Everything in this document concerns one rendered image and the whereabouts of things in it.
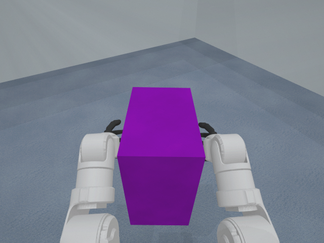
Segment left robot hand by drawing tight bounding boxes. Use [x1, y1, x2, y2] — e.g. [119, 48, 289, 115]
[104, 119, 123, 142]

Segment carton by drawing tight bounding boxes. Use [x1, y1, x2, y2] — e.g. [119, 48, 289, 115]
[117, 87, 206, 225]

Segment left robot forearm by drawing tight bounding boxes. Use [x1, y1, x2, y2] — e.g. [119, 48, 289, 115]
[60, 132, 119, 243]

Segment right robot forearm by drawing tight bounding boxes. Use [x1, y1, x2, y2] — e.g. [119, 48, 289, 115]
[203, 134, 279, 241]

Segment right robot hand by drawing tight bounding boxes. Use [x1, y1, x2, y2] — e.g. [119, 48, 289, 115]
[198, 123, 217, 161]

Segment robot right upper arm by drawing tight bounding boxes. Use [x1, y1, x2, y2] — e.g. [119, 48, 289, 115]
[217, 215, 279, 243]

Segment robot left upper arm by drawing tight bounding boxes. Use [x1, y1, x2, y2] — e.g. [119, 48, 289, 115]
[61, 213, 120, 243]

